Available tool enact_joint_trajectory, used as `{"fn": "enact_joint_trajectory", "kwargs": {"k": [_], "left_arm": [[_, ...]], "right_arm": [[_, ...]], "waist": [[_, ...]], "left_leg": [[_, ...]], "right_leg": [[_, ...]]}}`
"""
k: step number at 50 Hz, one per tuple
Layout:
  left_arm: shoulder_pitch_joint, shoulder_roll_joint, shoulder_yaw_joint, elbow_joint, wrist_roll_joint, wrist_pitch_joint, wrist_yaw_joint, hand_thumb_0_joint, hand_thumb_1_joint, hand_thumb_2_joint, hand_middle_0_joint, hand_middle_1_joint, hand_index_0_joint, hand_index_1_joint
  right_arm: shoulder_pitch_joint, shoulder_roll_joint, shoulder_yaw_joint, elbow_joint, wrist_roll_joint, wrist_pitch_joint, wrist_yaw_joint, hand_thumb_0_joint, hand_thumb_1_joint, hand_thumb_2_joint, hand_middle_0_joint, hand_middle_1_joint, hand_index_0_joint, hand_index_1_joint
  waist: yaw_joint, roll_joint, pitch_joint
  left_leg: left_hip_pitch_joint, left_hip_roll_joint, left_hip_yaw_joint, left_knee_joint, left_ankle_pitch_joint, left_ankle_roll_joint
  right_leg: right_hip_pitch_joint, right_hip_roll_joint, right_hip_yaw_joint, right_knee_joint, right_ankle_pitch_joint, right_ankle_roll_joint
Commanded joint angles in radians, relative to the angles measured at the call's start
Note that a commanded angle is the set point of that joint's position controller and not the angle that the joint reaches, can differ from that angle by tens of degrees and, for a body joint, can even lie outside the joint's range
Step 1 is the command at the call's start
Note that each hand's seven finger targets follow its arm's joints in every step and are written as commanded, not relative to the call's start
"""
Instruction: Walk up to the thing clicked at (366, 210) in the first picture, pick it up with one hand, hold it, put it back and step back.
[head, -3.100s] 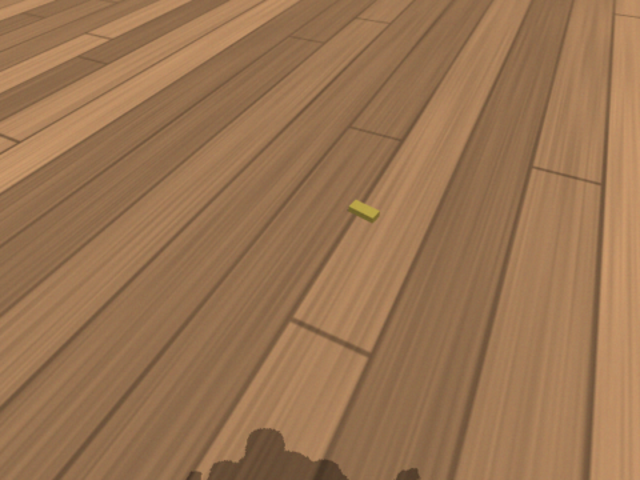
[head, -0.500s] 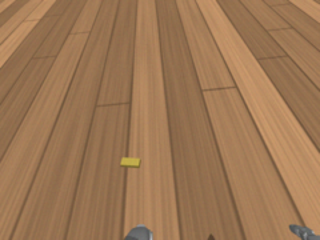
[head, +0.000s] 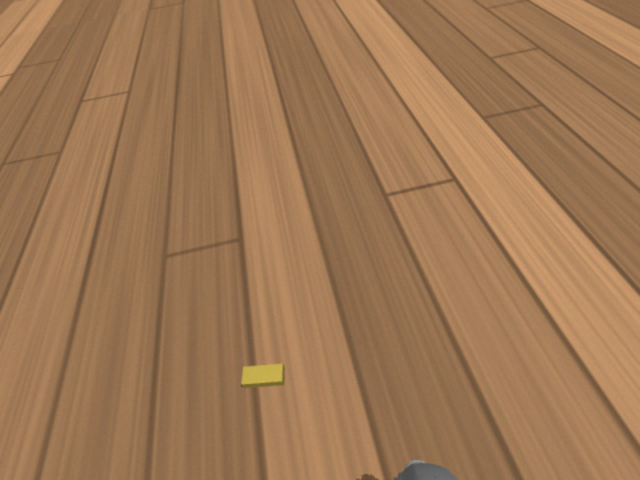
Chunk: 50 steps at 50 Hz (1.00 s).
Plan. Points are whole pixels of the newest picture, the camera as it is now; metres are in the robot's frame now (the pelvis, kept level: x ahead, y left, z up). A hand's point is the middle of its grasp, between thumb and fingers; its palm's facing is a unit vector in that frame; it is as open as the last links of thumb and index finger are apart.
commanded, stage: walk up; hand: left
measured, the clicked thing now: (263, 375) +0.54 +0.28 -0.73
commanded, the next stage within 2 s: stand in 1.74 s
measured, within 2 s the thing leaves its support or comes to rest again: neither
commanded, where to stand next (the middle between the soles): +0.16 +0.05 m, yaw -1 degrees
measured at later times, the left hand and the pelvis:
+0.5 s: hand out of the picture +0.12 +0.36 -0.16, palm faces -0.01 -0.94 -0.35, open 7.4 cm; pelvis +0.05 +0.09 +0.00, yaw +0 degrees
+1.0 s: hand out of the picture +0.13 +0.33 -0.12, palm faces +0.01 -0.94 -0.35, open 7.4 cm; pelvis +0.06 +0.07 +0.03, yaw -1 degrees
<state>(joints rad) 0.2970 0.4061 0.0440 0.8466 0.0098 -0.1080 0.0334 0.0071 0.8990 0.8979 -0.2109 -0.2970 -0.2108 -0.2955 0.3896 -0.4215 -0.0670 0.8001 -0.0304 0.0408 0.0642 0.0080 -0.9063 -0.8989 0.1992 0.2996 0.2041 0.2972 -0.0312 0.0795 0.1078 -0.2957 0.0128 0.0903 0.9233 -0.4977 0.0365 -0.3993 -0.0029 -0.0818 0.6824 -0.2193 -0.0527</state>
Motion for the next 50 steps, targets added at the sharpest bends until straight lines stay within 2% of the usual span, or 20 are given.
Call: {"fn": "enact_joint_trajectory", "kwargs": {"k": [1,2,4,6,9,11,12,13,14,15,16,17,19,21,22,25,31,40,45,50], "left_arm": [[0.100,0.330,0.094,-0.054,-0.016,0.000,0.050,0.000,0.900,0.900,-0.200,-0.300,-0.200,-0.300],[0.071,0.310,0.085,-0.064,-0.011,0.001,0.048,0.000,0.900,0.900,-0.200,-0.300,-0.200,-0.300],[0.038,0.285,0.075,-0.067,0.002,-0.001,0.035,0.000,0.900,0.900,-0.200,-0.300,-0.200,-0.300],[-0.033,0.266,0.067,-0.081,0.015,0.004,0.020,0.000,0.900,0.900,-0.200,-0.300,-0.200,-0.300],[-0.062,0.264,0.067,-0.071,0.024,0.023,-0.001,0.000,0.900,0.900,-0.200,-0.300,-0.200,-0.300],[-0.091,0.259,0.059,-0.061,0.012,0.048,-0.010,0.000,0.900,0.900,-0.200,-0.300,-0.200,-0.300],[-0.097,0.229,0.046,-0.053,0.005,0.062,-0.012,0.000,0.900,0.900,-0.200,-0.300,-0.200,-0.300],[-0.085,0.183,0.031,-0.044,-0.002,0.074,-0.014,0.000,0.900,0.900,-0.200,-0.300,-0.200,-0.300],[-0.060,0.134,0.018,-0.038,-0.016,0.084,-0.013,0.000,0.900,0.900,-0.200,-0.300,-0.200,-0.300],[-0.074,0.218,0.043,0.003,-0.011,0.091,-0.003,0.000,0.900,0.900,-0.200,-0.300,-0.200,-0.300],[-0.067,0.231,0.046,0.024,-0.011,0.092,-0.008,0.000,0.900,0.900,-0.200,-0.300,-0.200,-0.300],[-0.026,0.200,0.042,0.050,-0.013,0.089,-0.011,0.000,0.900,0.900,-0.200,-0.300,-0.200,-0.300],[-0.008,0.201,0.047,0.094,-0.008,0.080,-0.015,0.000,0.900,0.900,-0.200,-0.300,-0.200,-0.300],[-0.075,0.235,0.046,0.087,0.001,0.076,-0.018,0.000,0.900,0.900,-0.200,-0.300,-0.200,-0.300],[-0.140,0.226,0.038,0.083,-0.004,0.084,-0.023,0.000,0.900,0.900,-0.200,-0.300,-0.200,-0.300],[-0.126,0.193,0.019,0.125,-0.013,0.094,-0.027,0.000,0.900,0.900,-0.200,-0.300,-0.200,-0.300],[-0.157,0.183,0.008,0.184,-0.019,0.087,-0.033,0.000,0.900,0.900,-0.200,-0.300,-0.200,-0.300],[-0.242,0.181,0.003,0.243,-0.011,0.079,-0.034,0.000,0.900,0.900,-0.200,-0.300,-0.200,-0.300],[-0.265,0.172,0.008,0.259,-0.007,0.084,-0.034,0.000,0.900,0.900,-0.200,-0.300,-0.200,-0.300],[-0.280,0.159,0.011,0.259,-0.007,0.089,-0.039,0.000,0.900,0.900,-0.200,-0.300,-0.200,-0.300]], "right_arm": [[-0.022,-0.226,-0.069,-0.105,0.003,-0.010,-0.025,0.000,-0.900,-0.900,0.200,0.300,0.200,0.300],[-0.004,-0.221,-0.069,-0.087,0.003,-0.010,-0.026,0.000,-0.900,-0.900,0.200,0.300,0.200,0.300],[0.030,-0.203,-0.068,-0.045,0.010,-0.013,-0.024,0.000,-0.900,-0.900,0.200,0.300,0.200,0.300],[0.046,-0.169,-0.061,-0.014,0.021,-0.012,-0.028,0.000,-0.900,-0.900,0.200,0.300,0.200,0.300],[-0.017,-0.158,-0.049,0.019,0.030,-0.027,-0.032,0.000,-0.900,-0.900,0.200,0.300,0.200,0.300],[-0.021,-0.163,-0.045,0.049,0.031,-0.048,-0.046,0.000,-0.900,-0.900,0.200,0.300,0.200,0.300],[-0.013,-0.174,-0.047,0.064,0.025,-0.060,-0.056,0.000,-0.900,-0.900,0.200,0.300,0.200,0.300],[-0.026,-0.206,-0.050,0.066,0.013,-0.072,-0.064,0.000,-0.900,-0.900,0.200,0.300,0.200,0.300],[-0.097,-0.284,-0.053,0.037,0.008,-0.084,-0.068,0.000,-0.900,-0.900,0.200,0.300,0.200,0.300],[-0.165,-0.341,-0.060,0.033,0.023,-0.080,-0.066,0.000,-0.900,-0.900,0.200,0.300,0.200,0.300],[-0.221,-0.298,-0.048,0.033,0.016,-0.081,-0.068,0.000,-0.900,-0.900,0.200,0.300,0.200,0.300],[-0.263,-0.270,-0.032,0.035,0.020,-0.084,-0.071,0.000,-0.900,-0.900,0.200,0.300,0.200,0.300],[-0.264,-0.261,-0.023,0.061,0.023,-0.081,-0.071,0.000,-0.900,-0.900,0.200,0.300,0.200,0.300],[-0.230,-0.212,-0.006,0.084,0.032,-0.084,-0.071,0.000,-0.900,-0.900,0.200,0.300,0.200,0.300],[-0.225,-0.211,-0.007,0.100,0.029,-0.084,-0.075,0.000,-0.900,-0.900,0.200,0.300,0.200,0.300],[-0.293,-0.234,-0.006,0.118,0.024,-0.091,-0.077,0.000,-0.900,-0.900,0.200,0.300,0.200,0.300],[-0.339,-0.192,0.013,0.161,0.034,-0.091,-0.079,0.000,-0.900,-0.900,0.200,0.300,0.200,0.300],[-0.395,-0.162,0.023,0.234,0.041,-0.074,-0.069,0.000,-0.900,-0.900,0.200,0.300,0.200,0.300],[-0.421,-0.148,0.024,0.263,0.036,-0.068,-0.065,0.000,-0.900,-0.900,0.200,0.300,0.200,0.300],[-0.414,-0.151,0.025,0.290,0.028,-0.073,-0.064,0.000,-0.900,-0.900,0.200,0.300,0.200,0.300]], "waist": [[0.059,-0.079,-0.070],[0.041,-0.094,-0.055],[0.023,-0.181,-0.056],[0.006,-0.243,-0.056],[0.037,-0.324,-0.072],[0.020,-0.272,-0.107],[0.003,-0.227,-0.110],[0.006,-0.107,-0.103],[0.038,0.081,-0.089],[0.028,0.094,-0.062],[0.056,0.027,-0.039],[0.086,0.043,-0.062],[0.088,0.117,-0.091],[0.049,0.037,-0.140],[0.025,0.018,-0.123],[0.052,0.074,-0.121],[0.048,0.034,-0.177],[0.022,-0.107,-0.152],[0.026,-0.147,-0.120],[0.035,-0.127,-0.134]], "left_leg": [[-0.369,0.071,-0.230,0.312,-0.015,-0.024],[-0.332,0.079,-0.224,0.282,0.033,-0.028],[-0.241,0.057,-0.194,0.233,0.094,-0.035],[-0.125,0.056,-0.143,0.092,0.118,-0.043],[-0.054,0.037,-0.054,-0.128,0.129,-0.047],[0.069,0.005,-0.007,-0.266,0.222,-0.046],[0.109,-0.002,-0.024,-0.319,0.226,-0.038],[0.107,0.077,-0.165,-0.411,0.169,-0.018],[-0.008,0.293,-0.537,-0.563,0.040,0.071],[-0.184,0.366,-0.611,-0.597,-0.030,0.187],[-0.210,0.313,-0.521,-0.561,-0.005,0.174],[-0.169,0.258,-0.413,-0.507,0.056,0.133],[-0.137,0.197,-0.300,-0.399,0.259,0.072],[-0.109,0.144,-0.246,-0.372,0.276,0.029],[-0.081,0.130,-0.238,-0.417,0.207,0.020],[-0.055,0.183,-0.295,-0.485,0.217,0.044],[0.037,0.154,-0.218,-0.474,0.370,0.021],[0.140,0.110,-0.148,-0.488,0.338,-0.011],[0.167,0.108,-0.136,-0.532,0.311,-0.024],[0.165,0.110,-0.138,-0.585,0.315,-0.033]], "right_leg": [[0.250,-0.386,0.544,-0.344,-0.096,-0.232],[0.187,-0.335,0.450,-0.335,-0.091,-0.193],[0.082,-0.268,0.304,-0.306,0.022,-0.168],[-0.033,-0.215,0.198,-0.289,-0.035,-0.142],[-0.045,-0.184,0.173,-0.228,-0.137,-0.129],[-0.083,-0.174,0.168,-0.115,-0.116,-0.110],[-0.123,-0.160,0.162,-0.043,-0.109,-0.081],[-0.164,-0.120,0.127,0.064,-0.142,-0.044],[-0.160,-0.011,0.075,0.189,-0.217,0.025],[-0.029,-0.034,0.113,0.256,-0.343,0.024],[0.007,-0.042,0.125,0.243,-0.311,0.028],[0.030,-0.045,0.107,0.155,-0.229,0.020],[0.127,-0.026,0.072,-0.020,-0.101,0.012],[0.151,-0.089,0.189,-0.066,0.041,-0.010],[0.115,-0.083,0.176,-0.048,0.047,-0.008],[0.142,-0.058,0.106,-0.056,0.007,0.024],[0.194,-0.085,0.140,-0.139,0.130,0.022],[0.155,-0.132,0.193,-0.295,0.110,0.017],[0.133,-0.131,0.196,-0.374,0.020,0.024],[0.184,-0.128,0.189,-0.390,0.026,0.030]]}}
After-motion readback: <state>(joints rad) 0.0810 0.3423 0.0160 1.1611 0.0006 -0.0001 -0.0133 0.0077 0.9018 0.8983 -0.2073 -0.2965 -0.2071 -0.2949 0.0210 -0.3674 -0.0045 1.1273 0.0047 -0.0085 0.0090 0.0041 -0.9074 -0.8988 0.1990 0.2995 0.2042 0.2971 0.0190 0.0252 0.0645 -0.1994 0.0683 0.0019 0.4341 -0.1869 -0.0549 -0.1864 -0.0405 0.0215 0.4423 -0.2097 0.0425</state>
